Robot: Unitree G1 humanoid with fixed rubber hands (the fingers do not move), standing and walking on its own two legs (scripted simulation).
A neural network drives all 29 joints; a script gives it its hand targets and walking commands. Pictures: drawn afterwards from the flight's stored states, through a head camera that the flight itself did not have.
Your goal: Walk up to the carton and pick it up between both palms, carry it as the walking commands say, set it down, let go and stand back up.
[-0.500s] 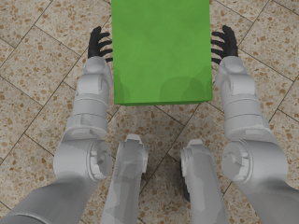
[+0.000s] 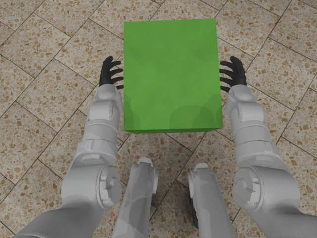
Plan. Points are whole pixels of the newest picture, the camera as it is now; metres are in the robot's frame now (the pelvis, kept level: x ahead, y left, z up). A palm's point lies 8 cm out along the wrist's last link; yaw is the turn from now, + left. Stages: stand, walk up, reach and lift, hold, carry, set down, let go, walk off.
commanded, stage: reach and lift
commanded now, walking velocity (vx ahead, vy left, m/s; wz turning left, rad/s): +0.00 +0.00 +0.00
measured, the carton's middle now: (170, 82) +0.52 +0.03 -0.14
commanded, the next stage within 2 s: none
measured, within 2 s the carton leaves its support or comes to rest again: neither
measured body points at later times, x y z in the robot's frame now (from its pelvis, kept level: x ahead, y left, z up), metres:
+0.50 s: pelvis +0.02 +0.00 +0.06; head +0.20 +0.01 +0.47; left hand +0.45 +0.19 +0.01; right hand +0.47 -0.14 +0.01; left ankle +0.10 +0.13 -0.50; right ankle +0.08 -0.13 -0.50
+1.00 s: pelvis +0.04 +0.00 +0.13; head +0.18 +0.00 +0.56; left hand +0.43 +0.18 +0.08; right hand +0.45 -0.14 +0.08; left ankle +0.10 +0.13 -0.50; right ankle +0.08 -0.13 -0.50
